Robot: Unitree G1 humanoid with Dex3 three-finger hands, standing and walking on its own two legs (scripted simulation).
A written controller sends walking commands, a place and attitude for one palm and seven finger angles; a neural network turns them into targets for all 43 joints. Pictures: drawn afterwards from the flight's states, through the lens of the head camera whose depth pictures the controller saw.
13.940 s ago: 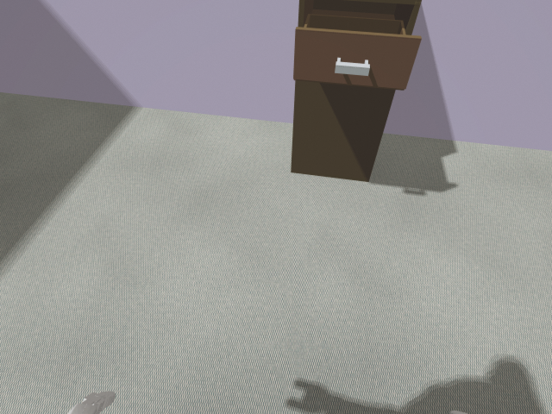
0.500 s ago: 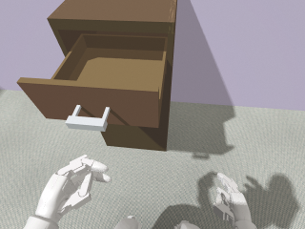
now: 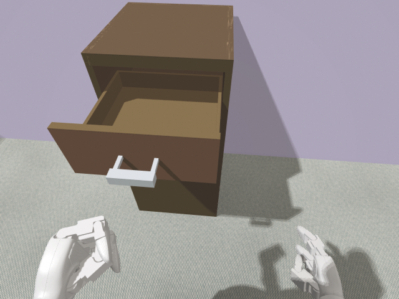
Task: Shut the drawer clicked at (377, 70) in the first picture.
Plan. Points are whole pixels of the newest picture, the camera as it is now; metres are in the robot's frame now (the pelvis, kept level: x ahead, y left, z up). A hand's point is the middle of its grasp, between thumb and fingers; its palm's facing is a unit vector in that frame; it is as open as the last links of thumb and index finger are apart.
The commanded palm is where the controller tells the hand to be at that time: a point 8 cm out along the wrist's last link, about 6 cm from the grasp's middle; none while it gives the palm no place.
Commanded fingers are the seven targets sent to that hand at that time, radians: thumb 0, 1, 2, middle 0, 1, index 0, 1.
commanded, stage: raise the hand and make a fist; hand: left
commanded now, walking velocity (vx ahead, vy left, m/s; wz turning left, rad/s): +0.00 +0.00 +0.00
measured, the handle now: (134, 169) +0.38 +0.17 +0.05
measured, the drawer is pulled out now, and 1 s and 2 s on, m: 0.26 0.26 0.26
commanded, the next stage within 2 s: bring the fist close to the handle in 0.70 s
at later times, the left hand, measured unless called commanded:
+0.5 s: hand (121, 248) +0.17 +0.13 +0.14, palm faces -0.05 -1.00 -0.03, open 3.3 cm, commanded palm +0.13 +0.19 +0.15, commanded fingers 0.00 0.90 0.90 -1.40 -1.60 -1.40 -1.60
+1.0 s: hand (125, 249) +0.18 +0.13 +0.12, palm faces +0.01 -1.00 -0.08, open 3.3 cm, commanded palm +0.15 +0.18 +0.12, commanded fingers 0.00 0.90 0.90 -1.40 -1.60 -1.40 -1.60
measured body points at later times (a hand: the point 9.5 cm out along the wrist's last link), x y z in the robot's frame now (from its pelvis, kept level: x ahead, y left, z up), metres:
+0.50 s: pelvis +0.02 +0.01 +0.01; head +0.01 -0.01 +0.46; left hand +0.17 +0.18 +0.14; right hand +0.20 -0.21 -0.05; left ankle +0.01 +0.10 -0.69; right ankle +0.01 -0.10 -0.69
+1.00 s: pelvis +0.02 -0.03 +0.01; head +0.02 -0.05 +0.46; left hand +0.17 +0.18 +0.12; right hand +0.21 -0.25 -0.05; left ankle +0.01 +0.10 -0.69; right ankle +0.01 -0.10 -0.69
